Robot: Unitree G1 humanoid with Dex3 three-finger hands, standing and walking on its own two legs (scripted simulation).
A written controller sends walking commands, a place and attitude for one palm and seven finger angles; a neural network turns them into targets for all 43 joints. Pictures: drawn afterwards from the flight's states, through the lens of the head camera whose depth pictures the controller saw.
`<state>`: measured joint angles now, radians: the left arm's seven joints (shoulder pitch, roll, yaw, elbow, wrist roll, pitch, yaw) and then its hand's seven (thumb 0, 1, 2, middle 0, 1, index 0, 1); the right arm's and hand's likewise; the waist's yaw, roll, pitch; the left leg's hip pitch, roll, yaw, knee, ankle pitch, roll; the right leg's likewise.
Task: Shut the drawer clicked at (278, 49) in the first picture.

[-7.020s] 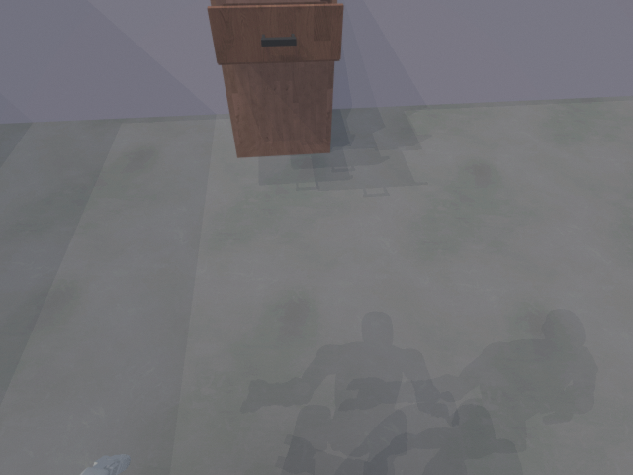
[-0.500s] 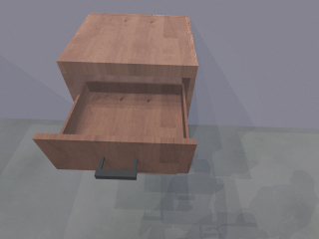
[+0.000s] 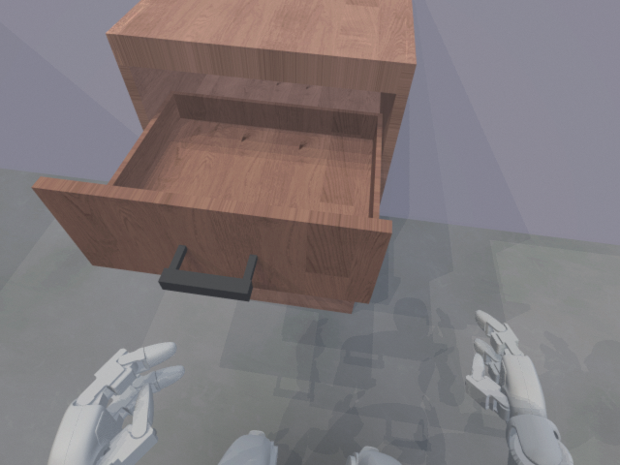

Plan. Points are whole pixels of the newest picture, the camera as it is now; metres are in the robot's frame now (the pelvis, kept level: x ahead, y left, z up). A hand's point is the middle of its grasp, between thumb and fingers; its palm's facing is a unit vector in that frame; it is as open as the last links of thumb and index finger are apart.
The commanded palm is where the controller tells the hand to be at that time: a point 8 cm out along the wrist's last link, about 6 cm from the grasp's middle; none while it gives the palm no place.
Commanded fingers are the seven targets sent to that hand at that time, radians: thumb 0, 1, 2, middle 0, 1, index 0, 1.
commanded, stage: raise the hand and make a fist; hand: left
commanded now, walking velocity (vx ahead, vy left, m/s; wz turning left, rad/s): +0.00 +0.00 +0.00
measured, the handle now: (211, 271) +0.35 +0.17 +0.03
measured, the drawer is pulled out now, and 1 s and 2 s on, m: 0.29 0.29 0.29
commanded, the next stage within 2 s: bring the fist close to the handle in 1.42 s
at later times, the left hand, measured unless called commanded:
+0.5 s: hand (145, 407) +0.16 +0.18 +0.08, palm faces -0.04 -1.00 -0.02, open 3.3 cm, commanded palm +0.14 +0.23 +0.09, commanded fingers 0.00 0.90 0.90 -1.20 -1.38 -1.20 -1.38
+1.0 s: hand (162, 384) +0.18 +0.16 +0.13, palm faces -0.04 -1.00 +0.01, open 3.2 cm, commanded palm +0.14 +0.21 +0.13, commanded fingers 0.00 0.90 0.90 -1.40 -1.60 -1.40 -1.60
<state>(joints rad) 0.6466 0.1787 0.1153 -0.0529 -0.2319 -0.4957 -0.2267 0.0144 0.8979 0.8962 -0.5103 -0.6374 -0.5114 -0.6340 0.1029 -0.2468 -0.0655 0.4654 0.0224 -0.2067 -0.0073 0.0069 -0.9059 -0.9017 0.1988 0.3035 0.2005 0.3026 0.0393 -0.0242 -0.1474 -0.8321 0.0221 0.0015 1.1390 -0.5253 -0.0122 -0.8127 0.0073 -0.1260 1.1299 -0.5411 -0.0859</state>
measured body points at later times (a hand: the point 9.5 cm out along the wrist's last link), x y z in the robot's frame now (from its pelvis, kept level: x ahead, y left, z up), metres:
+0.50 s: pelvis +0.00 +0.01 +0.02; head +0.05 +0.01 +0.47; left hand +0.16 +0.24 +0.08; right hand +0.15 -0.25 -0.05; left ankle +0.02 +0.13 -0.65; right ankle +0.01 -0.07 -0.65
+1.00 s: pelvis +0.01 +0.05 +0.02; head +0.04 +0.04 +0.47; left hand +0.17 +0.21 +0.13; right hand +0.22 -0.15 -0.03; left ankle +0.02 +0.13 -0.65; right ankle +0.01 -0.07 -0.65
